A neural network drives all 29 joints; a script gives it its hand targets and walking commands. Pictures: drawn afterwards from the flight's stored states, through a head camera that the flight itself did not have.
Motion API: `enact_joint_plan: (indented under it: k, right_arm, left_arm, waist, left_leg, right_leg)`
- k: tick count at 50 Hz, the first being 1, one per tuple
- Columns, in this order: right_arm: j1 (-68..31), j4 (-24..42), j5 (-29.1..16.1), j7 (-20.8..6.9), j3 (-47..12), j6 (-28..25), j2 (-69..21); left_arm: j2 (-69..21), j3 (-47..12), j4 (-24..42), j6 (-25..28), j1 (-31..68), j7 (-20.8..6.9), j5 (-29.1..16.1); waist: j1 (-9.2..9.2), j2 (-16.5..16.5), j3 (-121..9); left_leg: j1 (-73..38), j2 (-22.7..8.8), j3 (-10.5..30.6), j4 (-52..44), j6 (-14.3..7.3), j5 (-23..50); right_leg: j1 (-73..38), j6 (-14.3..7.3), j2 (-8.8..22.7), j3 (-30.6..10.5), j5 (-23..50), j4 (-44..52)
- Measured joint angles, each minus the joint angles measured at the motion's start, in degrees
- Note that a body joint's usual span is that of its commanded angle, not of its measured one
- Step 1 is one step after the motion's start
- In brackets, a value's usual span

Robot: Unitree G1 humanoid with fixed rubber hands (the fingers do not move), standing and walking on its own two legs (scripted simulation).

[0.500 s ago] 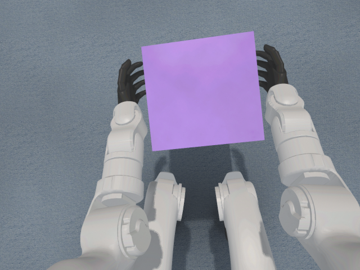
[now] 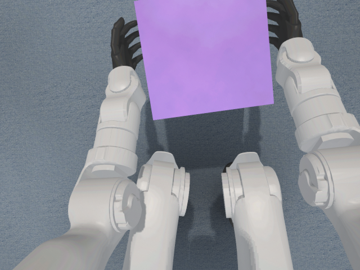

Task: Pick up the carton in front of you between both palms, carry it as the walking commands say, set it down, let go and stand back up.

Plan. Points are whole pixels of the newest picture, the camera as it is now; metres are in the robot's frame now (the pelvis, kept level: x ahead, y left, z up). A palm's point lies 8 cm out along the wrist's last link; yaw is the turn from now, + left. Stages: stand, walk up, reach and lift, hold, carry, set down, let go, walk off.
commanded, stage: set down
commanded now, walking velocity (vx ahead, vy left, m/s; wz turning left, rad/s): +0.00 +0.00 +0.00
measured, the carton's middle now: (204, 64) +0.50 -0.02 -0.24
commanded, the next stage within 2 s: none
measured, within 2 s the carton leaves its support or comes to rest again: rests again in 0.34 s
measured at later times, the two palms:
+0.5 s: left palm (127, 67) +0.49 +0.14 -0.17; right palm (282, 48) +0.51 -0.16 -0.18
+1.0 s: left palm (126, 64) +0.49 +0.14 -0.18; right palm (282, 46) +0.52 -0.16 -0.19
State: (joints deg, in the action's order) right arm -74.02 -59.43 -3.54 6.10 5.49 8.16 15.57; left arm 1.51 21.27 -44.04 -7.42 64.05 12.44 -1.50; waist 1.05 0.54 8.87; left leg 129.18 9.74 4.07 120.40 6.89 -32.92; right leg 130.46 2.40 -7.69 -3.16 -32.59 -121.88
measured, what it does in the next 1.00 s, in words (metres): stands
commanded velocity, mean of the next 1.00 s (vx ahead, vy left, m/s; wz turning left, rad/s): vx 0.00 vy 0.00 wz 0.00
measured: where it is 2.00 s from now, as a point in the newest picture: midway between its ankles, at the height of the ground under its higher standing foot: (197, 206)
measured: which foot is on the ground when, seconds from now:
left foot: down 0.00-1.00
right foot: down 0.00-1.00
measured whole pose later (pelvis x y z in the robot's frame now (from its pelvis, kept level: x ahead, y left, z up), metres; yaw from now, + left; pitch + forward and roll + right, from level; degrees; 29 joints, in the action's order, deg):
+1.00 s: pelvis -0.01 +0.00 -0.02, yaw +0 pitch +37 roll +3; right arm -80.4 -71.7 3.4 0.7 10.8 3.9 17.3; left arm 4.9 27.4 -58.6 -3.5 72.7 3.3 7.0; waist 1.8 1.5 14.1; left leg 129.1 7.3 2.4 124.4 5.7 -32.6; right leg 130.6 0.1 -4.6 -1.5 -32.3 -126.1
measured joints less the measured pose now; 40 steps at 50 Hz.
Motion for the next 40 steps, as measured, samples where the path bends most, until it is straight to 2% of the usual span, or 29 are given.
enact_joint_plan:
  k: [4, 12, 25, 27, 40]
  right_arm:
    - [-0.83, -2.15, 0.43, 0.02, 0.49, -0.53, -0.33]
    - [-1.31, -5.74, 3.56, -0.37, 2.72, -1.08, -0.67]
    - [-3.78, -9.98, 1.95, -0.26, 0.73, -2.48, 0.86]
    - [-4.24, -10.49, 1.76, -1.36, 0.52, -2.76, 0.96]
    - [-6.02, -12.26, 5.48, -3.79, 4.11, -3.24, 1.25]
  left_arm:
    - [0.38, 0.0, -1.72, 0.59, 0.16, -0.07, -0.06]
    - [-0.04, 2.51, -5.64, 0.65, 1.82, -1.18, 2.82]
    - [1.56, 1.82, -10.2, 2.04, 4.84, -2.48, 2.97]
    - [1.6, 1.71, -10.6, 2.38, 5.17, -3.42, 2.99]
    - [2.05, 5.88, -12.72, 2.96, 7.34, -7.04, 7.59]
  waist:
    - [0.01, 0.21, -1.0]
    - [0.03, 0.8, -0.91]
    - [0.53, 0.93, 3.26]
    - [0.54, 1.0, 3.35]
    - [0.6, 1.03, 4.25]
  left_leg:
    - [0.45, 0.01, -0.16, 1.01, -0.03, -0.44]
    - [0.79, -0.12, -0.68, 1.83, -0.63, -0.24]
    - [-0.19, -1.12, -1.34, 3.59, -1.27, -0.47]
    - [-0.14, -1.23, -1.44, 3.81, -1.31, -0.56]
    - [-0.02, -1.91, -1.65, 3.92, -1.36, -0.02]
  right_leg:
    - [0.42, -0.09, 0.13, 0.08, -0.5, -1.05]
    - [0.52, 0.02, 0.54, 0.0, -0.57, -1.85]
    - [-0.45, -0.46, 1.39, 0.53, -0.72, -3.49]
    - [-0.38, -0.59, 1.57, 0.59, -0.84, -3.76]
    - [0.03, -1.62, 2.53, 1.19, -0.23, -4.12]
